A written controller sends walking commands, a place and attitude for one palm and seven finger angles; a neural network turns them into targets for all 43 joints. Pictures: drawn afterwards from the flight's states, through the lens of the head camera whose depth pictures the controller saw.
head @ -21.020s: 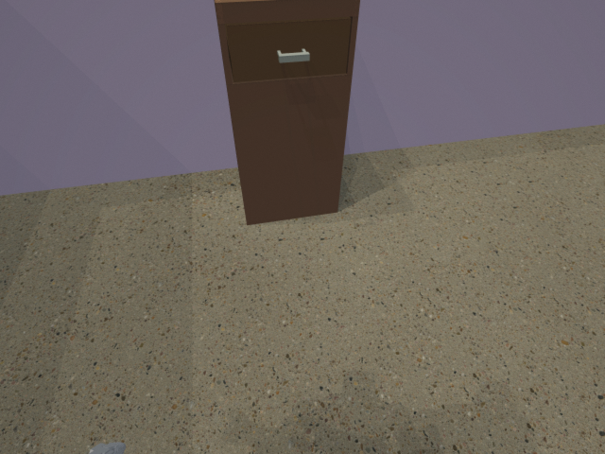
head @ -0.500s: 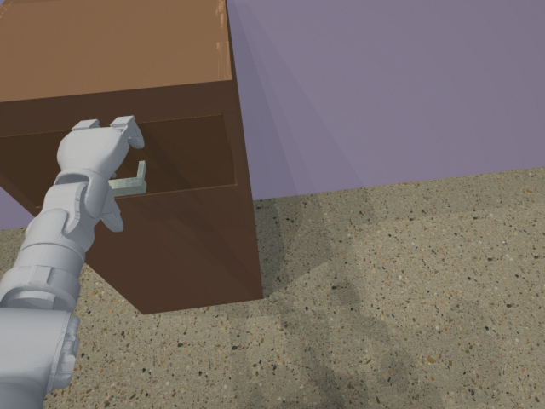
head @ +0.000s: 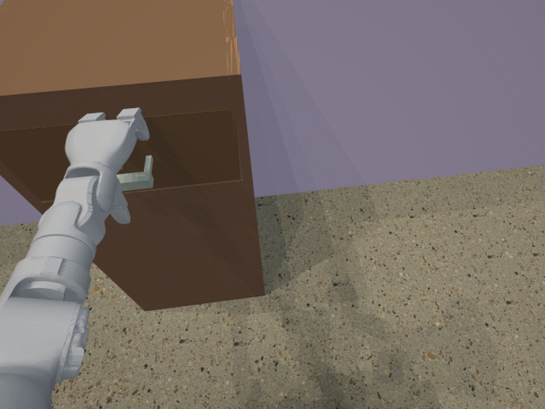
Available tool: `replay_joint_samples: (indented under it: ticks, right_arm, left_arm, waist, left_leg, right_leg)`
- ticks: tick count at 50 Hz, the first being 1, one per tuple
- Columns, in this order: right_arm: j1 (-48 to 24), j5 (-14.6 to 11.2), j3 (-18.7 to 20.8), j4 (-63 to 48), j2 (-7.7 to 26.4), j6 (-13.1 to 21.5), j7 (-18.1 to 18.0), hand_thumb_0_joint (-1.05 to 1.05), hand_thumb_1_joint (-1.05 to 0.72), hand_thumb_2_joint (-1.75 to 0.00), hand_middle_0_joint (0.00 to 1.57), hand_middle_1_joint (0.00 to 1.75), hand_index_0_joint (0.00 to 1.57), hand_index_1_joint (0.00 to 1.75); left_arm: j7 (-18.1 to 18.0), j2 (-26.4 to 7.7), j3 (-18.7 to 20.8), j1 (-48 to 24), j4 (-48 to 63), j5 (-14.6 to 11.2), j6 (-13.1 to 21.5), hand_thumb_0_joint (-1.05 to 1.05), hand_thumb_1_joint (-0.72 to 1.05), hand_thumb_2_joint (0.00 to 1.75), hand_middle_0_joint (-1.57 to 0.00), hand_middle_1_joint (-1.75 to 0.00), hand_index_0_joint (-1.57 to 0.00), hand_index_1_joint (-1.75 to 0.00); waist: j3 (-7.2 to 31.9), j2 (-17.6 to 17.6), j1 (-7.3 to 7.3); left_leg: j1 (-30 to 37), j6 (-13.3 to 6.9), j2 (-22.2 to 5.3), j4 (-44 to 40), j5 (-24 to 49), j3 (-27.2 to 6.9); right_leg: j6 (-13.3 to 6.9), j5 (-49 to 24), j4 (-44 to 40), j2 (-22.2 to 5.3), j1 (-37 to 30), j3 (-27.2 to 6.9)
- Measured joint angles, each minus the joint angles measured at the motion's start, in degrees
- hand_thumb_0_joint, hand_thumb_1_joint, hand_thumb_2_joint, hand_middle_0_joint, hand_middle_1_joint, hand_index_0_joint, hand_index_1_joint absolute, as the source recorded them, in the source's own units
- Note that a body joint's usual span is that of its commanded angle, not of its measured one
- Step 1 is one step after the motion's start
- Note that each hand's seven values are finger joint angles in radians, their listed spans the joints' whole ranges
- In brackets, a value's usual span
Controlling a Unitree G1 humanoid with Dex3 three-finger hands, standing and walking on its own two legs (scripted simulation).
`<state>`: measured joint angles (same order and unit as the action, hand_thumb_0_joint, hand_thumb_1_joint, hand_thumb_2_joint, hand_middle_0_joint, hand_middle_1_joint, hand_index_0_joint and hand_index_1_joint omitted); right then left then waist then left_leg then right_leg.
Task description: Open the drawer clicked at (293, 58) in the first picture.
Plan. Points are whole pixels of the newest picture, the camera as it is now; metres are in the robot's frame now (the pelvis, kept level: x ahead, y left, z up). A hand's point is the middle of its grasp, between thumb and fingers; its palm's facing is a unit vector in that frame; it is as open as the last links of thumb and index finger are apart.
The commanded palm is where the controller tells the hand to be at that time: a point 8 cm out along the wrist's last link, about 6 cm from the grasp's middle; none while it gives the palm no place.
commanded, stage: re-aim the fingers above the handle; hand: left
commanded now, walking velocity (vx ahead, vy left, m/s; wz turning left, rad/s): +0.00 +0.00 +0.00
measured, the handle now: (124, 173) +0.50 +0.26 +0.03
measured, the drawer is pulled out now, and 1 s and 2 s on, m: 0.00 0.00 0.00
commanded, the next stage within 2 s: lower the fingers behind the handle in 0.96 s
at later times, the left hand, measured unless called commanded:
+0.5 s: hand (122, 166) +0.46 +0.23 +0.09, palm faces +0.02 -0.04 -1.00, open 13.8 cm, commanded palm +0.43 +0.26 +0.14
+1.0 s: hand (115, 170) +0.46 +0.24 +0.09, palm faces +0.02 -0.03 -1.00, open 13.8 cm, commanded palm +0.43 +0.26 +0.14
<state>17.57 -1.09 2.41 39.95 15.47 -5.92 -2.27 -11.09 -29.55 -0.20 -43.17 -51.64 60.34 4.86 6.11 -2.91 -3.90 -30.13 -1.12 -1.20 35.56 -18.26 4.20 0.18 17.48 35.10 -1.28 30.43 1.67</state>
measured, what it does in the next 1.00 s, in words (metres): stands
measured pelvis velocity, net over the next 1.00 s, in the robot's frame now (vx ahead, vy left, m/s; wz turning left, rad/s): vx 0.00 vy -0.01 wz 0.02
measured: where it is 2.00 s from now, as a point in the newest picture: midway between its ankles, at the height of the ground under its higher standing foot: outside the picture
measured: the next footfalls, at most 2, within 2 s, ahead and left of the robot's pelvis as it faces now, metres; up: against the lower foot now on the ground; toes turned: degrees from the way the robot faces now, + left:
none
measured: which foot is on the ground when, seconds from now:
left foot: down 0.00-1.00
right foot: down 0.00-1.00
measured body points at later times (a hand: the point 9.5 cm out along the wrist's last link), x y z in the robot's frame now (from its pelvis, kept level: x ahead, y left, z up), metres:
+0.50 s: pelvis +0.00 -0.01 +0.00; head +0.07 -0.02 +0.44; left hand +0.46 +0.23 +0.14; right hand +0.06 -0.29 -0.13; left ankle -0.02 +0.11 -0.72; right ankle -0.01 -0.12 -0.72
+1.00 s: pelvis +0.00 -0.01 +0.00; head +0.06 -0.02 +0.44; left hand +0.45 +0.24 +0.14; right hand +0.07 -0.29 -0.13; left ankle -0.02 +0.11 -0.72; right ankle -0.01 -0.12 -0.72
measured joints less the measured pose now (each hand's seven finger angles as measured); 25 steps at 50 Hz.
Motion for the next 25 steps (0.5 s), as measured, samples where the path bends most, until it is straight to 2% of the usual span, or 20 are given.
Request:
replay_joint_samples:
  ticks: [4,7,11,15,18,20,22,25]
  right_arm:
    - [-0.1,-0.3,-0.5,0.0,-0.3,-0.4,-0.1,0.0,-0.91,-0.89,0.2,0.3,0.2,0.3]
    - [0.2,-0.6,-0.8,0.0,-0.5,-0.3,-0.5,0.0,-0.91,-0.89,0.2,0.3,0.2,0.3]
    - [1.3,-0.7,-0.3,0.2,-0.5,0.1,-1.1,0.0,-0.9,-0.89,0.21,0.3,0.2,0.3]
    - [2.1,-0.3,0.6,0.8,0.0,0.4,-1.3,0.0,-0.9,-0.89,0.21,0.3,0.2,0.3]
    - [1.5,-0.2,0.8,1.1,0.5,0.2,-1.2,0.0,-0.9,-0.89,0.2,0.3,0.2,0.3]
    - [0.8,-0.1,0.6,1.1,0.7,0.1,-1.1,0.0,-0.9,-0.89,0.2,0.3,0.2,0.3]
    - [0.0,-0.1,0.3,0.8,0.7,0.0,-0.9,0.0,-0.91,-0.89,0.2,0.3,0.2,0.3]
    - [-0.3,0.0,0.2,0.3,0.6,0.0,-0.6,0.0,-0.91,-0.89,0.2,0.3,0.2,0.3]
  left_arm:
    - [0.2,-1.1,0.9,0.5,-1.8,0.0,-2.9,0.0,-0.48,0.3,-0.36,-1.23,-0.33,-1.21]
    - [1.7,-2.6,1.1,0.5,-3.1,-0.3,-3.7,0.0,-0.48,0.3,-0.34,-1.22,-0.33,-1.21]
    - [4.5,-4.1,-0.9,0.7,-2.2,-1.3,-2.5,0.0,-0.48,0.3,-0.33,-1.21,-0.33,-1.21]
    - [6.1,-2.8,-3.8,0.8,1.7,-2.4,0.7,0.0,-0.48,0.3,-0.32,-1.2,-0.33,-1.2]
    - [5.2,-1.2,-3.5,0.9,3.1,-2.7,3.0,0.0,-0.48,0.3,-0.32,-1.2,-0.33,-1.2]
    - [3.7,-0.6,-1.9,0.7,2.5,-2.1,3.6,0.0,-0.49,0.3,-0.32,-1.2,-0.33,-1.2]
    - [1.8,-0.8,-0.2,0.4,1.4,-1.3,2.9,0.0,-0.49,0.3,-0.32,-1.2,-0.32,-1.2]
    - [0.0,-0.9,0.9,0.6,1.0,-0.3,2.0,0.0,-0.48,0.3,-0.37,-1.24,-0.32,-1.2]
  waist:
    - [-0.1,-0.4,0.05]
    - [-0.4,-0.3,0.11]
    - [-0.7,0.0,0.54]
    - [-0.9,0.3,1.26]
    - [-0.7,0.4,1.02]
    - [-0.5,0.5,0.46]
    - [-0.4,0.6,-0.12]
    - [-0.2,0.2,-0.15]
  left_leg:
    - [0.6,0.1,-0.1,-0.7,0.3,0.3]
    - [1.0,0.2,-0.2,-1.2,0.6,0.1]
    - [1.2,0.4,-0.2,-1.4,0.8,-0.8]
    - [1.1,0.5,0.0,-0.8,0.5,-1.7]
    - [0.9,0.4,0.0,-0.3,0.2,-1.7]
    - [0.5,0.5,-0.1,0.0,0.0,-1.4]
    - [0.1,0.5,-0.3,0.2,-0.1,-1.0]
    - [-0.2,0.6,-0.5,0.1,0.0,-0.4]
  right_leg:
    - [0.0,-0.3,-0.4,0.2,-0.3,-0.3]
    - [-0.2,-0.4,-0.9,0.3,-0.8,-0.1]
    - [-0.4,-0.5,-1.4,0.3,-1.6,0.8]
    - [-0.5,-0.1,-1.3,0.1,-2.0,1.7]
    - [-0.5,0.2,-0.8,0.1,-1.8,1.7]
    - [-0.5,0.3,-0.3,0.1,-1.2,1.4]
    - [-0.5,0.4,0.1,0.3,-0.5,0.9]
    - [-0.6,0.2,0.3,0.5,0.3,0.3]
